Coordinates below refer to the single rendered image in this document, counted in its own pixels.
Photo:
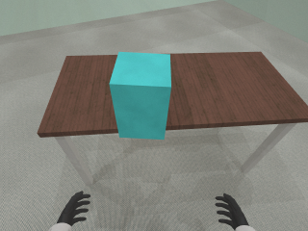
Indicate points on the table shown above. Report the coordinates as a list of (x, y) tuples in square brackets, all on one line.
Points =
[(208, 90)]

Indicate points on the carton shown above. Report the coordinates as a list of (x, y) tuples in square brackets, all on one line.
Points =
[(140, 88)]

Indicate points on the robot right hand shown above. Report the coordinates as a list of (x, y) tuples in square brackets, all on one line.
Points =
[(235, 212)]

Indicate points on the robot left hand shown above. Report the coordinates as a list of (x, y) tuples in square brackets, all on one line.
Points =
[(70, 210)]

